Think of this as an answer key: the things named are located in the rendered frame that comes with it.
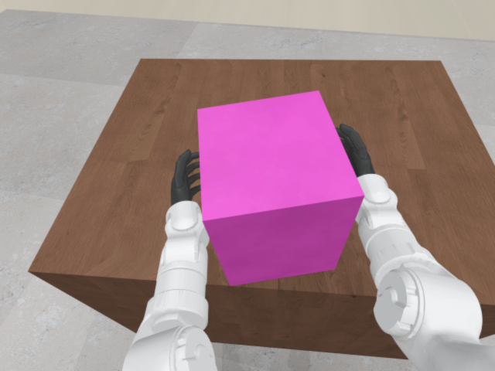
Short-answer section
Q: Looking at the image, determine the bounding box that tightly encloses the robot right upper arm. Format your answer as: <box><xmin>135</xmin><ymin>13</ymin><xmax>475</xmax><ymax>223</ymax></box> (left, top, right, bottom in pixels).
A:
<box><xmin>374</xmin><ymin>267</ymin><xmax>495</xmax><ymax>371</ymax></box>

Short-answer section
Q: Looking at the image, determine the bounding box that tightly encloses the carton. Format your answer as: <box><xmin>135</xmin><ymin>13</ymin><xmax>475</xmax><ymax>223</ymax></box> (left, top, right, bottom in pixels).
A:
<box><xmin>197</xmin><ymin>90</ymin><xmax>364</xmax><ymax>286</ymax></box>

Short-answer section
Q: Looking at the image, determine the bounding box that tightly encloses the left robot hand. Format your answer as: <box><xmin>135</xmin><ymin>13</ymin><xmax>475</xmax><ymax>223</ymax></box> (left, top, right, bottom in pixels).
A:
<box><xmin>171</xmin><ymin>149</ymin><xmax>201</xmax><ymax>206</ymax></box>

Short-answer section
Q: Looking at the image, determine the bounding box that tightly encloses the robot left upper arm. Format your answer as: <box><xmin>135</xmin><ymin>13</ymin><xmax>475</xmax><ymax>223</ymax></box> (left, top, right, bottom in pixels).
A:
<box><xmin>122</xmin><ymin>325</ymin><xmax>217</xmax><ymax>371</ymax></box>

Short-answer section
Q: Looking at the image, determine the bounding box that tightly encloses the pedestal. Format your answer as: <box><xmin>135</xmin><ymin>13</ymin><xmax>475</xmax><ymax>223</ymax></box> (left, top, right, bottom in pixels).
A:
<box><xmin>28</xmin><ymin>59</ymin><xmax>495</xmax><ymax>359</ymax></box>

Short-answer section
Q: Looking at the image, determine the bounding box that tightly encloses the right robot hand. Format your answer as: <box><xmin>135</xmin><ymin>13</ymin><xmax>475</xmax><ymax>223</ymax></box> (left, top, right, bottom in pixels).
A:
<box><xmin>335</xmin><ymin>124</ymin><xmax>375</xmax><ymax>177</ymax></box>

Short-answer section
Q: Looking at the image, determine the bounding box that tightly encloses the robot right forearm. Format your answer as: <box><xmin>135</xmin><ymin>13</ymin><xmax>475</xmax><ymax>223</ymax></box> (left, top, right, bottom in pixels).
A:
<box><xmin>355</xmin><ymin>174</ymin><xmax>483</xmax><ymax>332</ymax></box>

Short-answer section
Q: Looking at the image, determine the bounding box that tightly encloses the robot left forearm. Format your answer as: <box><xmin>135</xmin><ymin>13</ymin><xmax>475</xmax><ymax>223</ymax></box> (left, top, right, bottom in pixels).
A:
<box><xmin>122</xmin><ymin>201</ymin><xmax>210</xmax><ymax>369</ymax></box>

